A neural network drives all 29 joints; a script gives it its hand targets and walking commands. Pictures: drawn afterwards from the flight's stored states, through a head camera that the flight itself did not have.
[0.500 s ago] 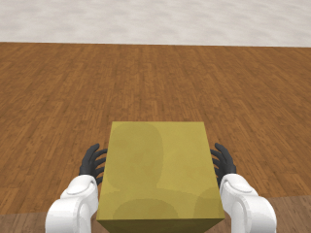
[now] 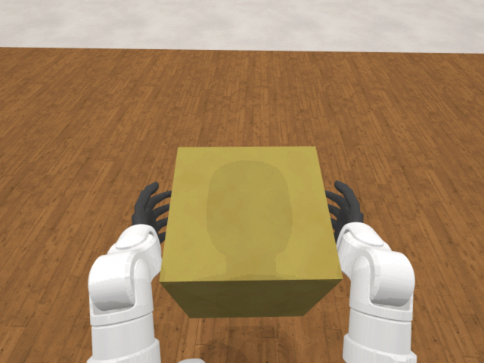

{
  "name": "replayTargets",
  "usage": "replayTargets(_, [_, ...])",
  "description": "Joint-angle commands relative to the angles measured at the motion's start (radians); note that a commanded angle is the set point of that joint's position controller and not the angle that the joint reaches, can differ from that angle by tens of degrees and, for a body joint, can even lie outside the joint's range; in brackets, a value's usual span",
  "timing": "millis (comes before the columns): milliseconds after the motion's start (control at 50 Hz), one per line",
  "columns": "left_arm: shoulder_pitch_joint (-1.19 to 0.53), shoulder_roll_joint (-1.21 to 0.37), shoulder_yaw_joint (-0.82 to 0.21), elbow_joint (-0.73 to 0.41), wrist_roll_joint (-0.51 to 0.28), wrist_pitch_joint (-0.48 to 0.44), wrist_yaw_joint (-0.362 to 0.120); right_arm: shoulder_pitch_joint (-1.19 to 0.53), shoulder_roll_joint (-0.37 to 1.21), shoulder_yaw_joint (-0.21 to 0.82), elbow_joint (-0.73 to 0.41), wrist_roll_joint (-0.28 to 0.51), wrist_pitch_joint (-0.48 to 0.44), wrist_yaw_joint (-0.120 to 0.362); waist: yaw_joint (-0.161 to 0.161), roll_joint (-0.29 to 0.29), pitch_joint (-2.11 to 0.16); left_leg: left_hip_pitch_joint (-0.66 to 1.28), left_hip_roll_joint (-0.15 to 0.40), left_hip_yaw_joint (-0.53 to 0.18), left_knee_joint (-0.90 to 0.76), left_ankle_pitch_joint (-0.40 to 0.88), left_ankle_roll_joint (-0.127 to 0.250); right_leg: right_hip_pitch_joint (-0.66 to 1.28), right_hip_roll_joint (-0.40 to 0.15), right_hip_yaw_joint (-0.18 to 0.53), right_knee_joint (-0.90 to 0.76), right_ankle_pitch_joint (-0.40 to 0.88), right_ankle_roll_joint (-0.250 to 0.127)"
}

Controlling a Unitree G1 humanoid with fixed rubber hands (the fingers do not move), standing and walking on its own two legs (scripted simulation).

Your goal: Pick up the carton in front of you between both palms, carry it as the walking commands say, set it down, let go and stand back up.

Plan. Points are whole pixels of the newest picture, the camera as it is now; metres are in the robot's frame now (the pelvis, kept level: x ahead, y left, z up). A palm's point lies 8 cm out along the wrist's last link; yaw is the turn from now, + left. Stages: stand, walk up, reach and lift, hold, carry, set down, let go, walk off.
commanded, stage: carry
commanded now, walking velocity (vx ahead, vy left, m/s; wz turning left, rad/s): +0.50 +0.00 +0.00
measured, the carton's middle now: (246, 240) +0.32 +0.01 +0.02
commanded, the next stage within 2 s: none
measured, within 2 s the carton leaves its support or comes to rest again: neither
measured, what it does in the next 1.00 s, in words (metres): goes down: left foot, then right foot 0.04 m lower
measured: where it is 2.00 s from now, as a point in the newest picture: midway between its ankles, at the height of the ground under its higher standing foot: (234, 249)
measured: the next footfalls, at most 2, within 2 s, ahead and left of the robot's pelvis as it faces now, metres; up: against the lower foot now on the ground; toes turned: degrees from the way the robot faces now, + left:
left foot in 0.36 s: +0.37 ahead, +0.07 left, -0.03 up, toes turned +5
right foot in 0.78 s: +0.72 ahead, -0.01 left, -0.07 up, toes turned -7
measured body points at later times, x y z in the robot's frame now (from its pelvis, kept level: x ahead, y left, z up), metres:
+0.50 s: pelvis +0.34 +0.03 -0.02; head +0.37 +0.05 +0.43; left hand +0.68 +0.16 +0.06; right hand +0.66 -0.14 +0.07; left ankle +0.34 +0.06 -0.75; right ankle +0.23 -0.10 -0.65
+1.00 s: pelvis +0.63 +0.01 -0.07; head +0.70 +0.01 +0.38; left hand +0.97 +0.17 +0.00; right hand +0.98 -0.14 +0.00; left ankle +0.64 +0.15 -0.77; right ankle +0.68 -0.01 -0.79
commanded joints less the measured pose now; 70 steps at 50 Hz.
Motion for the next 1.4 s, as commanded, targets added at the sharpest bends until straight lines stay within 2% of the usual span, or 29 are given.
replayTargets(0, [-0.639,-0.683,-0.672,-0.014,-0.228,-0.085,-0.072,-0.563,0.705,0.635,0.070,0.149,-0.082,0.032,0.007,-0.094,-0.417,-0.157,0.026,0.007,-0.181,0.046,0.008,0.444,-0.274,0.312,-0.223,0.177,-0.125])
replayTargets(40, [-0.644,-0.660,-0.642,0.049,-0.203,-0.099,-0.058,-0.576,0.670,0.617,0.106,0.130,-0.097,0.023,0.004,-0.103,-0.369,-0.175,0.025,0.011,-0.298,0.090,0.010,0.444,-0.259,0.287,-0.208,0.274,-0.138])
replayTargets(180, [-0.706,-0.636,-0.567,0.138,-0.182,-0.103,-0.018,-0.668,0.644,0.552,0.170,0.132,-0.102,-0.001,0.038,-0.113,-0.270,-0.128,-0.044,0.124,-0.633,0.363,0.015,0.508,-0.165,0.151,-0.147,0.483,-0.069])
replayTargets(260, [-0.698,-0.663,-0.576,0.110,-0.187,-0.085,-0.008,-0.617,0.638,0.547,0.138,0.148,-0.087,0.005,-0.007,-0.098,-0.357,0.133,-0.101,0.144,-0.757,0.410,0.067,0.527,-0.133,0.103,0.086,0.692,-0.013])
replayTargets(280, [-0.673,-0.661,-0.592,0.103,-0.175,-0.079,-0.005,-0.588,0.639,0.542,0.136,0.158,-0.085,0.009,-0.081,-0.056,-0.433,0.339,-0.063,0.127,-0.807,0.449,0.075,0.440,-0.112,0.055,0.273,0.551,0.016])
replayTargets(300, [-0.674,-0.667,-0.600,0.081,-0.165,-0.074,-0.002,-0.574,0.629,0.540,0.141,0.147,-0.081,0.016,-0.108,0.084,-0.484,0.615,0.108,-0.065,-0.735,0.575,0.107,0.159,-0.054,0.080,0.478,0.238,0.052])
replayTargets(320, [-0.646,-0.691,-0.607,0.094,-0.169,-0.061,-0.005,-0.588,0.620,0.549,0.117,0.157,-0.079,0.018,-0.108,0.249,-0.538,0.843,0.284,-0.395,-0.683,0.727,0.182,-0.148,0.077,0.155,0.674,-0.319,0.065])
replayTargets(340, [-0.637,-0.678,-0.621,0.072,-0.165,-0.054,-0.005,-0.553,0.645,0.564,0.120,0.174,-0.074,0.023,-0.116,0.291,-0.556,0.889,0.323,-0.519,-0.716,0.716,0.244,-0.295,0.083,0.220,0.829,-0.363,0.042])
replayTargets(360, [-0.630,-0.725,-0.605,0.069,-0.159,-0.052,-0.008,-0.563,0.679,0.586,0.096,0.182,-0.071,0.030,-0.133,0.139,-0.505,0.839,0.278,-0.458,-0.746,0.713,0.225,-0.331,0.053,0.244,0.807,-0.289,0.026])
replayTargets(400, [-0.626,-0.747,-0.586,0.095,-0.149,-0.052,-0.012,-0.637,0.730,0.626,0.058,0.241,-0.075,0.050,-0.103,0.037,-0.415,0.667,0.247,-0.351,-0.797,0.654,0.185,-0.326,-0.003,0.263,0.716,-0.213,0.040])
replayTargets(500, [-0.620,-0.728,-0.603,0.070,-0.100,-0.090,-0.009,-0.643,0.757,0.658,0.101,0.258,-0.103,0.082,-0.082,0.121,-0.368,0.606,0.168,-0.142,-0.812,0.818,0.108,-0.299,-0.008,0.191,0.497,-0.021,0.078])
replayTargets(540, [-0.646,-0.728,-0.623,0.066,-0.122,-0.102,-0.009,-0.613,0.721,0.636,0.088,0.249,-0.112,0.076,-0.095,0.108,-0.346,0.648,0.122,-0.094,-0.787,1.063,0.073,-0.319,0.028,0.145,0.380,0.053,0.072])
replayTargets(620, [-0.568,-0.671,-0.613,0.040,-0.109,-0.098,0.002,-0.574,0.673,0.638,0.037,0.232,-0.113,0.055,-0.136,0.113,-0.319,0.617,0.001,0.076,-0.713,1.097,0.005,-0.185,0.119,-0.011,0.044,0.361,0.074])
replayTargets(660, [-0.573,-0.668,-0.623,0.002,-0.143,-0.094,-0.003,-0.571,0.661,0.642,0.000,0.242,-0.117,0.049,-0.111,0.095,-0.361,0.591,-0.012,0.086,-0.571,1.107,0.001,-0.005,0.177,-0.054,-0.102,0.470,0.081])
replayTargets(700, [-0.537,-0.612,-0.588,0.027,-0.120,-0.080,0.002,-0.512,0.613,0.628,0.060,0.214,-0.101,0.033,-0.008,0.067,-0.392,0.476,0.003,0.109,-0.275,0.924,-0.048,0.278,0.086,0.007,-0.289,0.726,0.061])
replayTargets(720, [-0.505,-0.602,-0.576,0.000,-0.123,-0.078,0.002,-0.518,0.616,0.630,0.055,0.213,-0.098,0.030,0.041,-0.033,-0.406,0.284,-0.059,0.088,-0.070,0.375,-0.066,0.462,-0.057,0.137,-0.310,0.960,0.020])
replayTargets(740, [-0.515,-0.572,-0.561,0.036,-0.113,-0.066,-0.001,-0.545,0.615,0.607,0.067,0.188,-0.089,0.025,0.041,-0.173,-0.427,-0.067,-0.150,0.051,0.108,-0.221,-0.070,0.745,-0.246,0.308,-0.076,1.535,-0.071])
replayTargets(760, [-0.507,-0.556,-0.557,0.087,-0.112,-0.057,0.009,-0.530,0.584,0.582,0.119,0.169,-0.069,0.019,0.058,-0.213,-0.551,-0.157,-0.113,-0.085,0.198,-0.322,-0.054,0.843,-0.372,0.464,0.054,1.563,-0.185])
replayTargets(780, [-0.510,-0.524,-0.531,0.098,-0.107,-0.054,0.018,-0.562,0.600,0.579,0.140,0.187,-0.055,0.016,0.056,-0.219,-0.562,-0.136,-0.083,-0.146,0.202,-0.248,-0.033,0.756,-0.382,0.551,0.060,1.424,-0.216])
replayTargets(800, [-0.564,-0.600,-0.574,0.041,-0.151,-0.050,0.008,-0.550,0.607,0.562,0.084,0.196,-0.059,0.007,0.014,-0.149,-0.592,-0.142,-0.056,-0.161,0.115,-0.245,-0.015,0.722,-0.375,0.489,0.020,1.167,-0.225])
replayTargets(820, [-0.588,-0.669,-0.630,0.028,-0.192,-0.054,-0.012,-0.543,0.628,0.553,0.083,0.170,-0.062,0.000,-0.035,0.018,-0.542,-0.039,-0.027,-0.115,-0.021,-0.155,-0.024,0.518,-0.325,0.402,-0.079,0.927,-0.194])
replayTargets(840, [-0.658,-0.719,-0.651,0.009,-0.241,-0.064,-0.030,-0.563,0.674,0.547,0.091,0.167,-0.068,0.001,-0.045,-0.001,-0.481,0.047,-0.012,-0.077,-0.146,-0.075,-0.040,0.390,-0.266,0.282,-0.132,0.913,-0.138])
replayTargets(880, [-0.669,-0.763,-0.643,0.001,-0.248,-0.088,-0.052,-0.628,0.752,0.599,0.059,0.190,-0.091,0.015,-0.025,-0.052,-0.480,0.123,-0.060,-0.030,-0.305,-0.025,-0.036,0.318,-0.203,0.292,-0.147,0.939,-0.070])
replayTargets(920, [-0.659,-0.797,-0.656,0.020,-0.248,-0.102,-0.064,-0.600,0.789,0.649,0.053,0.196,-0.114,0.033,-0.019,-0.132,-0.526,0.139,-0.072,-0.014,-0.418,0.016,-0.032,0.403,-0.197,0.276,-0.105,0.985,-0.072])
replayTargets(1040, [-0.607,-0.747,-0.674,0.033,-0.210,-0.130,-0.079,-0.568,0.758,0.682,0.056,0.165,-0.144,0.045,-0.001,-0.084,-0.535,0.203,-0.074,0.027,-0.642,0.287,-0.026,0.461,-0.152,0.200,0.031,0.901,-0.013])
replayTargets(1100, [-0.572,-0.708,-0.648,0.081,-0.174,-0.121,-0.070,-0.548,0.724,0.655,0.100,0.157,-0.135,0.048,-0.005,-0.014,-0.519,0.368,0.056,-0.088,-0.679,0.701,0.037,0.294,-0.129,0.206,0.081,0.628,-0.002])
replayTargets(1140, [-0.600,-0.684,-0.633,0.061,-0.168,-0.109,-0.060,-0.536,0.686,0.637,0.127,0.149,-0.120,0.045,-0.007,0.009,-0.493,0.379,0.124,-0.113,-0.600,0.932,0.092,0.249,-0.094,0.242,0.047,0.527,0.062])
replayTargets(1260, [-0.629,-0.669,-0.591,0.117,-0.167,-0.075,-0.039,-0.558,0.658,0.567,0.175,0.125,-0.088,0.017,-0.025,-0.059,-0.428,0.249,0.029,-0.049,-0.624,0.402,0.022,0.337,-0.180,0.266,-0.019,0.858,0.013])
replayTargets(1380, [-0.629,-0.653,-0.522,0.197,-0.107,-0.049,-0.014,-0.588,0.661,0.534,0.242,0.124,-0.065,0.011,-0.020,-0.019,-0.420,0.286,0.088,-0.084,-0.642,0.623,0.034,0.300,-0.145,0.263,-0.021,0.651,0.043])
